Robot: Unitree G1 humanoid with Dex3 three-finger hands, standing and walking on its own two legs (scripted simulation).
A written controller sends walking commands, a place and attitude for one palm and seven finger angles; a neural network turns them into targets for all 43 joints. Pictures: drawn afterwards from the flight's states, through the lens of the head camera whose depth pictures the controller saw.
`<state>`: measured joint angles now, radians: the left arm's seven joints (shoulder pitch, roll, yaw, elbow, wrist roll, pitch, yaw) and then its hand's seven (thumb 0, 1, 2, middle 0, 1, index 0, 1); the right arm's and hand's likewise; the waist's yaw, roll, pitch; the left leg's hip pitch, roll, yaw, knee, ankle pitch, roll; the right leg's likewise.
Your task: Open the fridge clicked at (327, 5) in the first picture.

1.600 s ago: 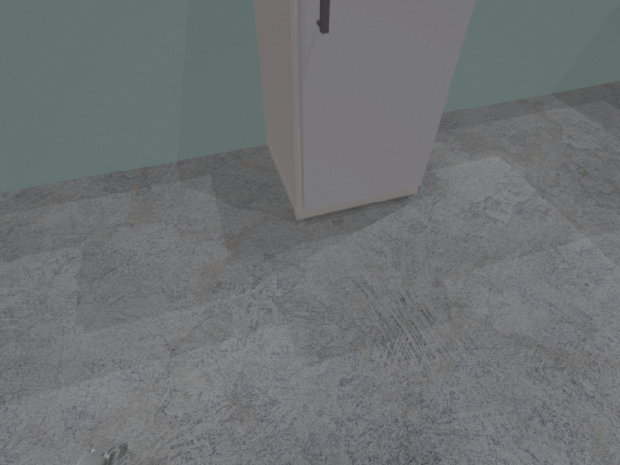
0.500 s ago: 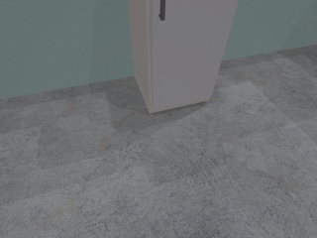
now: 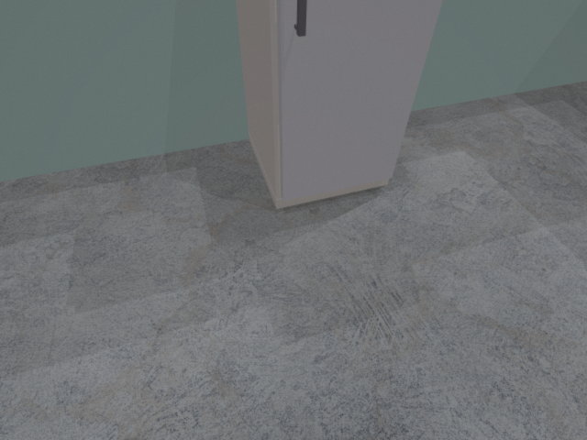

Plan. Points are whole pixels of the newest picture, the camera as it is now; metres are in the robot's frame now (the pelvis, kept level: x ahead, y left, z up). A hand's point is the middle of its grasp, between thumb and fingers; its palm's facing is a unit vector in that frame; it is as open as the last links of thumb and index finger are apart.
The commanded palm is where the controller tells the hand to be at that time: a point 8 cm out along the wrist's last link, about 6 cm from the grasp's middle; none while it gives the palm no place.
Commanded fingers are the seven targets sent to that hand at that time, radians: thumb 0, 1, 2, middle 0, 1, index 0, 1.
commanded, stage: walk to a spot facing it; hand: left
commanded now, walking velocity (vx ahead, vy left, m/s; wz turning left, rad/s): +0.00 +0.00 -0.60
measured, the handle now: out of the picture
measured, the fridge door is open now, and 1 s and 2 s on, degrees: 0 0 0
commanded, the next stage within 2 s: none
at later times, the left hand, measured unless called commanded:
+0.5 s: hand out of the picture +0.02 +0.17 -0.17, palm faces -0.14 -0.97 -0.18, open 7.4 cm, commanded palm none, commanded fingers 0.00 0.90 0.90 -0.20 -0.30 -0.20 -0.30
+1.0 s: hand (225, 316) +0.37 +0.16 -0.17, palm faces -0.49 -0.85 -0.20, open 7.4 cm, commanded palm none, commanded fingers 0.00 0.90 0.90 -0.20 -0.30 -0.20 -0.30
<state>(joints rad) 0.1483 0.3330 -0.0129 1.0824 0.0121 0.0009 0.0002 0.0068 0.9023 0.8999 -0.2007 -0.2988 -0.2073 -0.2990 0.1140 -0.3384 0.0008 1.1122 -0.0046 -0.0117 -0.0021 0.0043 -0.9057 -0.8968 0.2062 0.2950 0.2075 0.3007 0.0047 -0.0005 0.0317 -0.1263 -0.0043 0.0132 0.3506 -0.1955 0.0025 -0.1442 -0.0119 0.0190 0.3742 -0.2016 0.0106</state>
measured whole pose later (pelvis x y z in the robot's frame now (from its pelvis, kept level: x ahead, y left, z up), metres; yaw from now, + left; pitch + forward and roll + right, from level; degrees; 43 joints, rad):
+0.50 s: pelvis +0.03 -0.01 -0.01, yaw -13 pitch +0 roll +0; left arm 0.44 0.15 0.02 0.99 0.02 -0.01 -0.01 0.01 0.90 0.90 -0.20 -0.30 -0.21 -0.30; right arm 0.18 -0.24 -0.06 0.96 -0.02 0.01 0.01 0.01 -0.91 -0.90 0.20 0.29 0.20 0.30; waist 0.04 0.02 0.02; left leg -0.50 0.05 0.04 0.98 -0.33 -0.05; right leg -0.21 0.06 0.11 0.45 -0.24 -0.03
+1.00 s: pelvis +0.17 +0.03 +0.00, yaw -32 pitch +0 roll -2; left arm 0.19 0.27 0.11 0.93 0.04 0.05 -0.04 0.01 0.91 0.90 -0.19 -0.30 -0.20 -0.30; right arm 0.43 -0.14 -0.03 1.05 -0.01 -0.08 -0.03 0.00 -0.91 -0.90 0.20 0.29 0.20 0.30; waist -0.01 -0.04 0.00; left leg -0.04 0.05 0.29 0.34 -0.30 0.04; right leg -0.68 -0.09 -0.01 1.17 -0.11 0.04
